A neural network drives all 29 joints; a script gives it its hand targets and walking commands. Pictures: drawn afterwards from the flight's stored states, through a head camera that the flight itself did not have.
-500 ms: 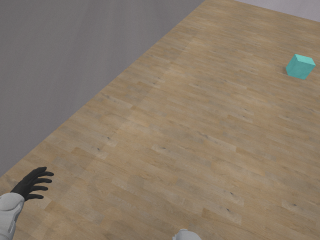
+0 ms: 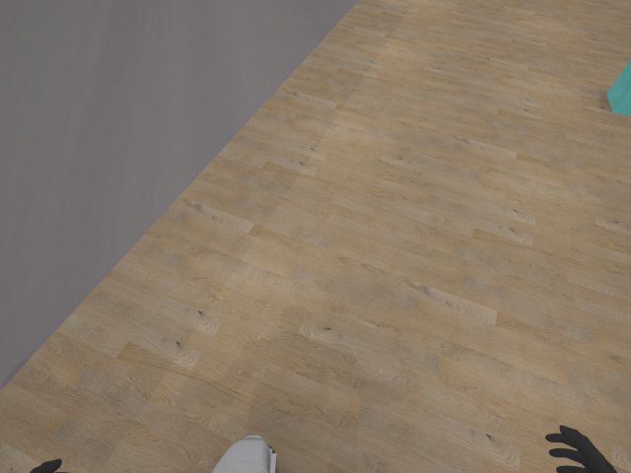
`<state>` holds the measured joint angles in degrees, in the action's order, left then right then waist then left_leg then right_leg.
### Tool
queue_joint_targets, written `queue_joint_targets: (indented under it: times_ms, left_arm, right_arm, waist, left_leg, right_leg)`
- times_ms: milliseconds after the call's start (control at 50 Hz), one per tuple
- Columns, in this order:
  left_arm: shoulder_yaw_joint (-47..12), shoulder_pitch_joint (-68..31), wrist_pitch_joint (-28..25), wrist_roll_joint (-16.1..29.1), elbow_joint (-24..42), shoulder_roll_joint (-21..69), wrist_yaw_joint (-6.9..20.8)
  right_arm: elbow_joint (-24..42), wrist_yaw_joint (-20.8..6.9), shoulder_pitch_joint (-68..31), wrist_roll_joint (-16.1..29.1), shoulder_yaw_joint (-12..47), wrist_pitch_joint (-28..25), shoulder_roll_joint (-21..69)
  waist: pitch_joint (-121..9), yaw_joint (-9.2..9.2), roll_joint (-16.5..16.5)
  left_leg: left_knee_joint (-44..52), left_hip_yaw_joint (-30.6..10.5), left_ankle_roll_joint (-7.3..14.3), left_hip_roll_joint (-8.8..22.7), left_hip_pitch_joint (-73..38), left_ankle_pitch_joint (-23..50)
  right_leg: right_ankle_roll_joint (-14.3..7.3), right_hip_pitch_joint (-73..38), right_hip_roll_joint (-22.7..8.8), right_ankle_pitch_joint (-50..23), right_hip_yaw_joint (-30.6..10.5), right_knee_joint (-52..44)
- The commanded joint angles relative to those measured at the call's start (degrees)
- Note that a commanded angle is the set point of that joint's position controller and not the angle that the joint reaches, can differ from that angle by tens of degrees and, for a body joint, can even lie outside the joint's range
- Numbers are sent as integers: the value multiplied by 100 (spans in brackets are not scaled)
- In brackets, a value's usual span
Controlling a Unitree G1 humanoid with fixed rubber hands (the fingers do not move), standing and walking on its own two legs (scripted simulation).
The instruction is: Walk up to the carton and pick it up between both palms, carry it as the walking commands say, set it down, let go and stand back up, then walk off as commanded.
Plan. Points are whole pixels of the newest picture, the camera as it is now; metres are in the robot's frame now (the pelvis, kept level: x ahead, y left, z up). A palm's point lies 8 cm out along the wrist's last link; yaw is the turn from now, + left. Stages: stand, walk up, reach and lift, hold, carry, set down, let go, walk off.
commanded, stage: walk up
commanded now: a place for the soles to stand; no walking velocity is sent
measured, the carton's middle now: out of the picture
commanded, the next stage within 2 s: none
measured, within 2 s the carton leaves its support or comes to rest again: neither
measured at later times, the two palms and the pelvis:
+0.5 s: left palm (303, 153) +0.68 +0.13 -0.04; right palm out of the picture +0.18 -0.43 -0.06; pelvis +0.32 -0.06 -0.02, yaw -15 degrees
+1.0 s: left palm (329, 121) +0.88 +0.10 -0.10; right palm out of the picture +0.59 -0.53 -0.03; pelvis +0.64 -0.16 +0.00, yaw -26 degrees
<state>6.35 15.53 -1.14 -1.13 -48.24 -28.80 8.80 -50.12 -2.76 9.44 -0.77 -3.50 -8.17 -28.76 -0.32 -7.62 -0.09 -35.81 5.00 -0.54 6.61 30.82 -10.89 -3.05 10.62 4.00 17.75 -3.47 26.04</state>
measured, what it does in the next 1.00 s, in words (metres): walks ahead, turning right: left foot, then right foot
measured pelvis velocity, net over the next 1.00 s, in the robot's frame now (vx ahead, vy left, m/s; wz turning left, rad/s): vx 0.64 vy -0.16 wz -0.45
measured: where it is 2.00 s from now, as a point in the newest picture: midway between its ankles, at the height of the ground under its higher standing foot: (488, 236)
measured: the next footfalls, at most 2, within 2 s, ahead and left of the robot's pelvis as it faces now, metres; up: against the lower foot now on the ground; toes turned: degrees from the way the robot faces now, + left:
left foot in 0.04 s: +0.20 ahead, +0.13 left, +0.00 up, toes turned +6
right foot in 0.48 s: +0.46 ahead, -0.21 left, +0.00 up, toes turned -20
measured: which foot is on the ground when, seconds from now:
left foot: up 0.00-0.02, down 0.04-0.50, up 0.52-0.82, down 0.84-1.00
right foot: down 0.00-0.04, up 0.06-0.46, down 0.48-0.84, up 0.86-1.00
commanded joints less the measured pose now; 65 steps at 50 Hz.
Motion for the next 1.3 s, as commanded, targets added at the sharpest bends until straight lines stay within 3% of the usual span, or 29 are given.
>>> queue_joint_targets:
  times_ms: [0, 20, 40, 60, 80, 120, 180, 400, 440, 480, 500, 520, 560, 600, 740, 780, 800, 820, 840, 860, 880, 920, 960, 1080, 1160, 1200, 1240, 1260, 1280]
  left_arm:
    - [52, -1339, -136, 77, 691, -854, -17]
    - [-41, -1319, -171, 108, 768, -605, -39]
    - [-150, -1055, -228, 58, 896, -237, -91]
    - [-60, -759, -184, -57, 792, -819, -164]
    - [26, -801, -163, -81, 691, -1271, -169]
    - [99, -901, -186, -4, 463, -1256, -94]
    - [90, -1245, -91, 50, 396, -952, 92]
    - [-205, -3005, -40, 111, 592, -562, 211]
    - [-128, -2510, -19, 56, 466, -730, 104]
    - [254, -511, -28, -28, 20, -1402, -116]
    - [471, -324, -33, -29, 108, -2080, -265]
    - [475, -417, -32, 111, 347, -2059, -361]
    - [298, -914, -121, 227, 453, -1419, -401]
    - [214, -1079, -219, 204, 407, -1177, -382]
    - [150, -1258, -363, 34, 632, -1080, -168]
    - [83, -1387, -362, 66, 618, -988, -173]
    - [0, -1277, -362, 40, 622, -802, -196]
    - [-82, -1130, -384, 54, 692, -525, -220]
    - [-99, -815, -418, 31, 732, -419, -286]
    - [-8, -663, -350, -24, 665, -1006, -350]
    - [58, -887, -338, -17, 578, -1340, -360]
    - [93, -822, -324, 36, 338, -1210, -269]
    - [108, -885, -226, 61, 228, -1055, -130]
    - [-25, -1909, -170, 61, 458, -587, 122]
    - [-75, -2373, -127, 78, 525, -596, 122]
    - [-45, -2098, -113, 56, 438, -687, 45]
    - [162, -647, -152, 35, 53, -1095, -140]
    - [420, 250, -182, -41, -47, -1694, -284]
    - [501, 75, -182, 72, 186, -2124, -373]
  right_arm:
    - [-7, 76, 954, 20, -391, -144, -1153]
    - [-48, 159, 1581, -33, -551, -164, -1531]
    - [108, 228, 2130, -130, -722, -208, -2125]
    - [388, 256, 1443, -24, -763, -198, -2331]
    - [536, 251, 911, 26, -709, -182, -2044]
    - [612, 217, 500, 4, -561, -196, -1530]
    - [516, 184, 500, 26, -500, -256, -1473]
    - [-121, 132, 852, -77, -492, -53, -1911]
    - [-119, 162, 794, -67, -483, 25, -1956]
    - [74, 165, 732, -31, -322, 94, -1650]
    - [407, 159, 1079, 106, -158, 23, -1125]
    - [622, 196, 988, 181, -93, -63, -1221]
    - [512, 138, 704, 161, -143, -119, -1473]
    - [278, 105, 1144, 89, -228, -59, -1469]
    - [334, -117, 559, 60, -292, -5, -1029]
    - [145, -102, 1045, 66, -411, -26, -1111]
    - [-14, -41, 1645, 28, -534, -50, -1294]
    - [-23, 51, 2340, -41, -710, -95, -1739]
    - [233, 135, 2489, -71, -771, -157, -2111]
    - [416, 156, 1682, 43, -773, -134, -2230]
    - [550, 167, 1143, 67, -654, -118, -1843]
    - [584, 196, 784, 62, -506, -127, -1472]
    - [500, 190, 786, 83, -480, -168, -1522]
    - [391, 123, 695, 12, -501, -196, -1593]
    - [155, 123, 849, -40, -548, -61, -1832]
    - [105, 137, 774, -75, -550, 22, -1860]
    - [112, 137, 792, -95, -443, 107, -1634]
    - [302, 103, 1012, -21, -272, 130, -1204]
    - [580, 121, 1191, 187, -188, 51, -1020]
  waist:
    - [-440, 1196, 454]
    - [-772, 1575, -177]
    - [-1318, 1702, -1305]
    - [-1208, 1441, -501]
    - [-972, 1222, -66]
    - [-328, 920, -283]
    - [218, 840, -415]
    - [307, 1039, -636]
    - [-68, 665, -634]
    - [-1356, -407, 392]
    - [-1775, -194, 1847]
    - [-1663, 91, 1021]
    - [-934, 406, 148]
    - [-673, 621, 389]
    - [140, 795, 636]
    - [-34, 1190, 347]
    - [-410, 1459, 13]
    - [-953, 1777, -947]
    - [-1217, 1709, -1183]
    - [-1226, 1480, -618]
    - [-563, 1241, -194]
    - [71, 929, -508]
    - [289, 865, -586]
    - [264, 953, -552]
    - [327, 1017, -711]
    - [240, 781, -655]
    - [-572, -39, 220]
    - [-1583, -455, 1547]
    - [-1696, -63, 1993]
  left_leg:
    - [747, 243, 149, -443, -3609, 644]
    - [1152, -682, 458, 224, -4775, -372]
    - [2170, -3047, 849, 2008, -5262, -2752]
    - [2763, -4113, 1182, 2884, -4660, -4240]
    - [2682, -3761, 1299, 2763, -4115, -3964]
    - [2687, -1820, 1001, 1912, -3238, -2382]
    - [2906, -360, 837, 1396, -2410, -1094]
    - [2652, 903, 729, 1158, -3116, 1437]
    - [1528, 1080, 687, 1273, -2969, 2725]
    - [-1783, 1067, 447, 859, -1090, 2198]
    - [-3599, 659, 204, -97, 1071, -1476]
    - [-4006, -289, 246, -110, 1799, -1702]
    - [-3027, -535, 167, 449, 1355, -905]
    - [-2402, -441, 62, 643, 707, -836]
    - [-186, 240, -73, 69, -1343, 717]
    - [173, 395, 82, -147, -2774, 964]
    - [182, 259, 318, -245, -3838, 254]
    - [918, -1142, 693, 747, -4601, -1288]
    - [2226, -3649, 1001, 2319, -4705, -3357]
    - [2646, -4512, 1496, 2803, -4193, -4586]
    - [2551, -3734, 1437, 2502, -3662, -4074]
    - [2621, -1758, 1114, 1764, -2690, -2456]
    - [2753, -803, 1082, 1504, -2144, -1610]
    - [2920, 489, 957, 960, -2168, -309]
    - [2783, 611, 859, 1177, -2582, 111]
    - [2144, 729, 805, 1288, -2714, 936]
    - [-360, 911, 640, 1008, -1786, 1826]
    - [-2702, 880, 409, 478, -232, 479]
    - [-3683, 117, 214, -378, 1305, -1995]
  right_leg:
    - [-654, 2455, -891, -299, -817, -21]
    - [-349, 3266, -531, -148, -476, 1295]
    - [-72, 3800, -114, 911, -148, 3031]
    - [25, 4160, -312, 496, -358, 4103]
    - [114, 4029, -712, -3, -382, 4551]
    - [295, 3602, -1101, -371, -413, 4095]
    - [412, 3084, -1222, -728, -145, 3085]
    - [102, 1795, -626, -1601, 1040, 151]
    - [-35, 874, -389, -975, 1118, 215]
    - [-656, -2110, -558, 443, 253, 349]
    - [-1185, -3511, -2069, 1272, -2553, -262]
    - [-1385, -3347, -2509, 905, -3270, -849]
    - [-1344, -2127, -2029, -75, -1775, -743]
    - [-1249, -899, -1642, -632, -1081, -876]
    - [-1064, 1836, -1269, 1092, -452, -1327]
    - [-821, 2380, -1137, 535, -132, -560]
    - [-631, 2652, -922, -386, 43, 626]
    - [-346, 3055, -456, -539, 500, 2661]
    - [-135, 3661, -94, 915, 158, 4094]
    - [-72, 3932, -329, 360, -390, 4921]
    - [22, 4106, -700, -37, -344, 5051]
    - [271, 3638, -1118, -303, -359, 4200]
    - [372, 3103, -1266, -311, -211, 3313]
    - [250, 2279, -1061, -1666, 582, 1091]
    - [117, 1769, -863, -1727, 873, 445]
    - [66, 1294, -717, -1257, 965, 403]
    - [-261, -859, -420, -452, 881, 324]
    - [-701, -2626, -1532, 1156, -976, 83]
    - [-1120, -3030, -2561, 1610, -3532, -1185]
